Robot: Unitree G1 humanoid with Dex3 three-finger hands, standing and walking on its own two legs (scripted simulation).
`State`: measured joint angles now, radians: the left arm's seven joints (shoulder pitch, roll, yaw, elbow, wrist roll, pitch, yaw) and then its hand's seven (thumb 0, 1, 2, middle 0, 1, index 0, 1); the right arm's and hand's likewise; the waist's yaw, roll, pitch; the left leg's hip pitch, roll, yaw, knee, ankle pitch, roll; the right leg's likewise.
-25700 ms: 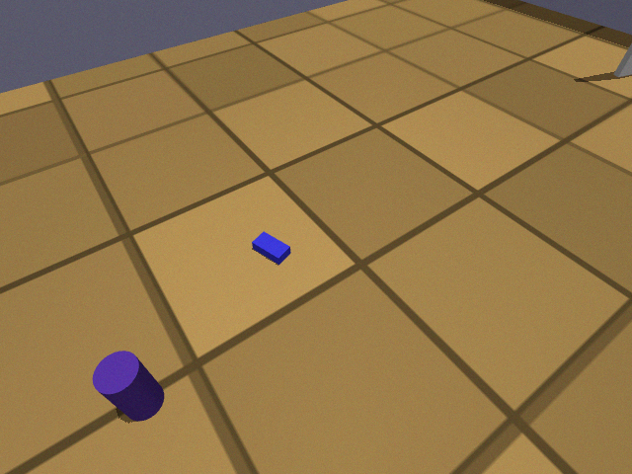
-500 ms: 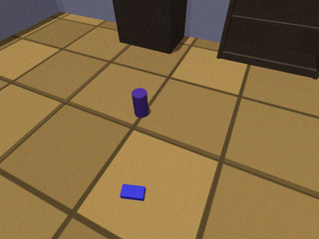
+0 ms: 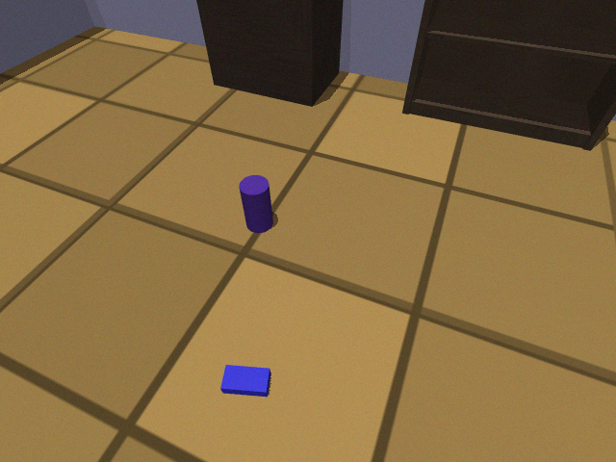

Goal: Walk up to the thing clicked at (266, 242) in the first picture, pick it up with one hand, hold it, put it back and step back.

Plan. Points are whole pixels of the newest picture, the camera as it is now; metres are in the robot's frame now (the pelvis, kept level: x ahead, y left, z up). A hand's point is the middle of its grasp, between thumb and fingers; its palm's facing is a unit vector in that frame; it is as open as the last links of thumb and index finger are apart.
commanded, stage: walk up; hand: left
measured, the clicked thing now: (246, 380) +0.50 +0.22 -0.76
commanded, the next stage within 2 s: stand in 0.34 s
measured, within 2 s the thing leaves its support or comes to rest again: neither
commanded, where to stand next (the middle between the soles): +0.09 +0.00 m, yaw -2 degrees
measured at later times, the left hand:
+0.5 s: hand out of the picture +0.08 +0.25 -0.16, palm faces -0.02 -0.94 -0.34, open 7.4 cm
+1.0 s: hand out of the picture +0.10 +0.25 -0.15, palm faces -0.02 -0.94 -0.34, open 7.4 cm
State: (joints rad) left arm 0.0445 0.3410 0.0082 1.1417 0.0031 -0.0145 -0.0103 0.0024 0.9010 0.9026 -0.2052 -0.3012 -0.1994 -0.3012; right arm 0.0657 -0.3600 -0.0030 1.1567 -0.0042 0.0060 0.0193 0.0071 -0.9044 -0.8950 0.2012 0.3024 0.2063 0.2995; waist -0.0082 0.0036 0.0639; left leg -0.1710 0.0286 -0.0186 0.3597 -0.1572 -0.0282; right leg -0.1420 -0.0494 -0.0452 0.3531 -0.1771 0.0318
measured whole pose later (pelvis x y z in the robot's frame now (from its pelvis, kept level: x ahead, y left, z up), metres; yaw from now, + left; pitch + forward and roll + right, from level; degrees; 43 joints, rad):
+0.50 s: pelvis +0.01 +0.00 +0.00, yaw +0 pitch -2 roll +0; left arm 0.10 0.35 0.01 1.15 0.01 -0.01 -0.01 0.00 0.90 0.90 -0.20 -0.30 -0.20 -0.30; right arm 0.08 -0.35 0.00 1.15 -0.02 0.00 0.02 0.01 -0.90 -0.89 0.20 0.30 0.21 0.30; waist 0.00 0.00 0.05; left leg -0.16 0.02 -0.02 0.34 -0.16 -0.03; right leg -0.13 -0.05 -0.05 0.34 -0.18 0.03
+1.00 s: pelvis +0.02 +0.00 +0.00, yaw +0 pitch -1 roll +0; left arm 0.10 0.35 0.01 1.14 0.01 -0.01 -0.01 0.00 0.90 0.90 -0.20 -0.30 -0.20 -0.30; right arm 0.08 -0.36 0.01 1.14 -0.01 0.00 0.01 0.01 -0.90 -0.89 0.20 0.30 0.21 0.30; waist 0.00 0.01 0.05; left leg -0.13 0.03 -0.02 0.33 -0.18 -0.03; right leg -0.10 -0.05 -0.05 0.33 -0.20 0.03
